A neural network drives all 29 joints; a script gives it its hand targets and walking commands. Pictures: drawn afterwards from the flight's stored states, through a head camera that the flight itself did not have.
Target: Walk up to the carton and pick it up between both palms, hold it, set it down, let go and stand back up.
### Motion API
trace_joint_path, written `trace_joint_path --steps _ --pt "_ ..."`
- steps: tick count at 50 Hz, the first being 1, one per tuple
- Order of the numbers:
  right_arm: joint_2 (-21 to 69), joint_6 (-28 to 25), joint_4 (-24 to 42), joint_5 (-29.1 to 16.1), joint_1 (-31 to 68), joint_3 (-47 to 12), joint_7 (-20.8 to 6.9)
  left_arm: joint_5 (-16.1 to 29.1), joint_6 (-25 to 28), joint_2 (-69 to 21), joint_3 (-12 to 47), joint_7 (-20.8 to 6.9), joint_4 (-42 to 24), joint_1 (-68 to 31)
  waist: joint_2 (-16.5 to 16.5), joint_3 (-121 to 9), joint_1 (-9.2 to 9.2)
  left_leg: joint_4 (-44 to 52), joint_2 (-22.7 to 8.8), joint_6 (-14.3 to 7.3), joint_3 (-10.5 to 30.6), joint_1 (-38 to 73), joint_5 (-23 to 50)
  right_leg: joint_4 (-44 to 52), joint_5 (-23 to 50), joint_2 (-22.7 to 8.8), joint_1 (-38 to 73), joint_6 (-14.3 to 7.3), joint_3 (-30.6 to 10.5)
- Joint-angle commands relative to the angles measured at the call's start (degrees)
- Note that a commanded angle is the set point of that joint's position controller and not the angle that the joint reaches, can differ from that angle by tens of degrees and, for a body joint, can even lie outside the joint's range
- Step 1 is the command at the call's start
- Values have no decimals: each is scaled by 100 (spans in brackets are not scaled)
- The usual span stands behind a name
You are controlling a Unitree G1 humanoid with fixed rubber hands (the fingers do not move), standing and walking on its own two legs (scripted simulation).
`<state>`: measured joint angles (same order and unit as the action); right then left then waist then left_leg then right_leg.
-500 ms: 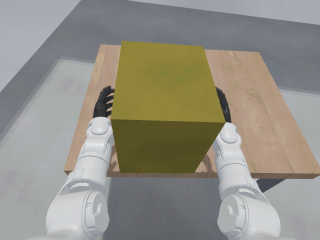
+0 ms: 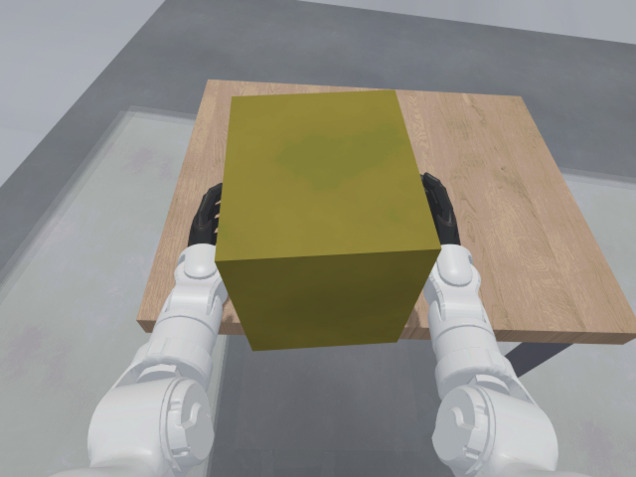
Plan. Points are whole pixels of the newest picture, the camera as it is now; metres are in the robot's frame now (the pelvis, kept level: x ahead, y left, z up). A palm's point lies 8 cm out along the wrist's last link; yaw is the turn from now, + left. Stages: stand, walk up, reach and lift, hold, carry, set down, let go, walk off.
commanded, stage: set down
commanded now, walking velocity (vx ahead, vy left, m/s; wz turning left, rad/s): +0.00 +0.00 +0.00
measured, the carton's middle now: (319, 227) +0.44 -0.02 +0.04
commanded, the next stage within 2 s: none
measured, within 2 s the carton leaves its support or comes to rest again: rests again in 0.32 s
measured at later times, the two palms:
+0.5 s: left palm (207, 231) +0.44 +0.13 +0.04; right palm (432, 231) +0.42 -0.18 +0.05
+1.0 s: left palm (207, 229) +0.43 +0.13 +0.05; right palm (442, 228) +0.42 -0.19 +0.06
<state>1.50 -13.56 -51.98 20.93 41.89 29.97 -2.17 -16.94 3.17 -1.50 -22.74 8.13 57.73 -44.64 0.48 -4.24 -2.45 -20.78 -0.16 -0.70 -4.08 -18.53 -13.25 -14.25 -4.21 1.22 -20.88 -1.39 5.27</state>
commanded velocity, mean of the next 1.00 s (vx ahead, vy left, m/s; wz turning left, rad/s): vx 0.00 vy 0.00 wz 0.00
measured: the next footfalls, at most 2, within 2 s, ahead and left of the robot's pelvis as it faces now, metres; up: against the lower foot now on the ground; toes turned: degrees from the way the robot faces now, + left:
none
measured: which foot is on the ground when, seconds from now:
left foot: down 0.00-1.00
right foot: down 0.00-1.00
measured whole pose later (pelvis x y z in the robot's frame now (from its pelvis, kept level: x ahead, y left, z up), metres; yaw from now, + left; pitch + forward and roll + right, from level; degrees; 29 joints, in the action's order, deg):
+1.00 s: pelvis +0.01 +0.01 +0.00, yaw +0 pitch +11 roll -2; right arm -4.7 -11.6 -60.4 8.8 46.9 23.9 0.6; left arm -10.4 5.3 -0.8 -20.6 10.0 61.3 -47.2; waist 4.6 -3.9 -2.0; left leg -25.3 -0.4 -0.7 -4.1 -20.1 -16.0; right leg -17.8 -6.7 1.2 -22.1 -1.2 5.2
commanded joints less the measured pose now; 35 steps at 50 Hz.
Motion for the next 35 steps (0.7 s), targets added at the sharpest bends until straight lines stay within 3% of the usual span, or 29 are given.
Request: trace_joint_path --steps 1,4,8,16,21,27,32,33,35 --pt "1741 81 -836 396 3060 -373 -577 -144 407 -2027 970 -725 -670 -4246 405 -3108 -210 301 -188 469 -148 497 1540 -606 1439 -124 2099 154 162" --pt "1710 59 -682 473 3143 -262 -522 -131 443 -2021 982 -646 -864 -4286 356 -3247 -233 220 -204 458 -105 614 1667 -578 1349 -131 1861 150 171" --pt "1323 -18 -455 450 3149 -205 -410 -193 534 -1607 792 -533 -886 -4102 312 -3436 -133 66 -194 458 -87 687 2103 -614 1553 -108 1822 165 128" --pt "1064 -87 -154 279 3230 -542 -152 -142 673 -1095 471 -500 -545 -3668 -271 -3392 -47 10 -119 280 -102 -39 2231 -922 2778 -160 2667 339 -94" --pt "1048 -147 -221 217 3129 -660 -75 -153 777 -1042 421 -521 -446 -3460 -355 -3420 -66 -13 -98 255 -62 -326 2355 -1129 3444 -194 3032 405 -195" --pt "129 -285 -529 -318 2840 -883 110 38 820 -401 658 -255 -588 -3195 164 -3709 -24 -351 -157 444 3 -61 3378 -1233 3726 -115 2696 309 -230" --pt "-529 -283 -830 -811 2921 -950 252 432 648 -149 1083 34 -830 -3225 678 -3841 -52 -864 -353 654 235 1277 4703 -967 2730 82 931 149 -67" --pt "-507 -283 -844 -869 2927 -978 255 517 613 -244 1195 70 -885 -3189 722 -3850 34 -994 -416 696 269 1522 5053 -792 2495 112 598 8 -58" --pt "-675 -294 -875 -1021 2956 -971 259 684 558 -318 1480 141 -1052 -3193 745 -4070 16 -1131 -486 794 295 1695 5387 -498 2319 164 328 -203 -66"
